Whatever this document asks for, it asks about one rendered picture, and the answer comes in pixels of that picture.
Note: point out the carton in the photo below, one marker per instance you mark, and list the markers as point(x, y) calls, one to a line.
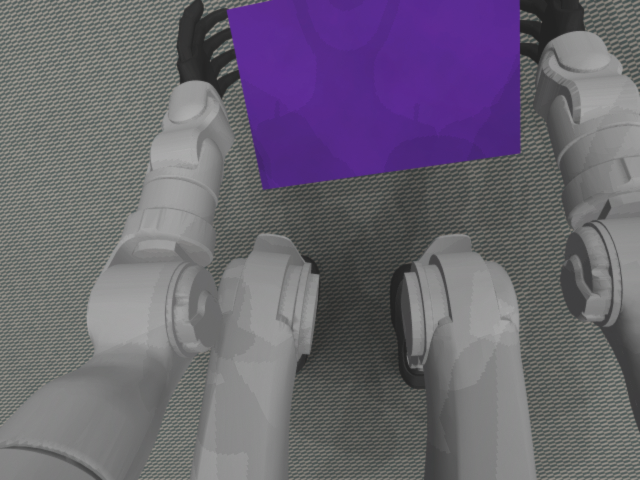
point(344, 88)

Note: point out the robot right upper arm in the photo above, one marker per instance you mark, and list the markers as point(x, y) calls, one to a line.
point(600, 281)

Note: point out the robot left foot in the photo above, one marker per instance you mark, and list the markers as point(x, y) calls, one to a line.
point(314, 270)

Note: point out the left robot hand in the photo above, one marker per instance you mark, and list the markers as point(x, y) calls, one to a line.
point(195, 53)

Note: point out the robot left upper arm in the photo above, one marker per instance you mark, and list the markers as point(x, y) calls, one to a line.
point(147, 321)

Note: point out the right robot thigh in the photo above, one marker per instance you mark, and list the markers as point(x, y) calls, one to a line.
point(478, 424)

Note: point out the robot left forearm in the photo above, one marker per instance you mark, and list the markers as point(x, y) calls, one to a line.
point(174, 218)

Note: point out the robot right forearm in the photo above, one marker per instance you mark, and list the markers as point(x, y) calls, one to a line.
point(593, 120)

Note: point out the right robot hand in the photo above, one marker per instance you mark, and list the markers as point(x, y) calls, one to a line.
point(558, 17)

